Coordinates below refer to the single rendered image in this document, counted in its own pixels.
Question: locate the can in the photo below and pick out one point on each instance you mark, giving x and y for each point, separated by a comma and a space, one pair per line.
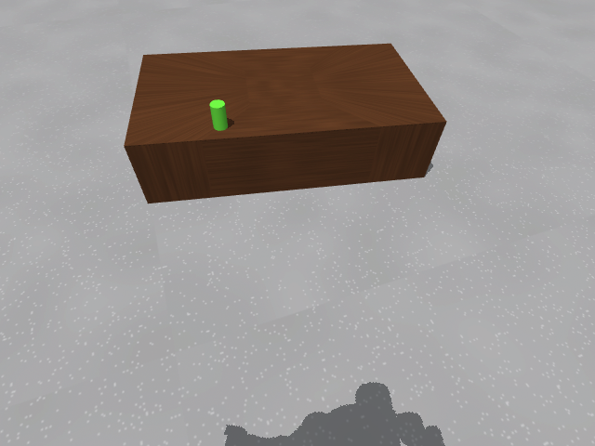
218, 113

